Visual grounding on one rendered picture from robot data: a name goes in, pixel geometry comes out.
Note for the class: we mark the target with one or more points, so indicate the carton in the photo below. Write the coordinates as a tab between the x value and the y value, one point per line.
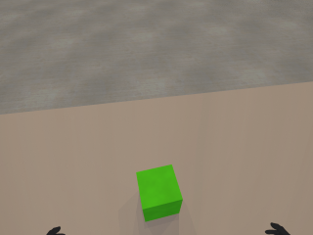
159	192

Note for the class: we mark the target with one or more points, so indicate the robot right hand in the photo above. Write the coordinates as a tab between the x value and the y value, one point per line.
280	230

